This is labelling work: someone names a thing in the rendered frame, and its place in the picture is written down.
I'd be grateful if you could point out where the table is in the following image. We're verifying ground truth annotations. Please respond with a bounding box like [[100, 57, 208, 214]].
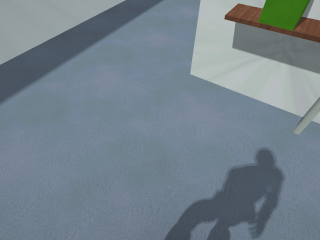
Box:
[[224, 3, 320, 135]]

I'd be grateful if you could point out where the carton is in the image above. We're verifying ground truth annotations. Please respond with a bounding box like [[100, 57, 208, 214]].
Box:
[[258, 0, 310, 31]]

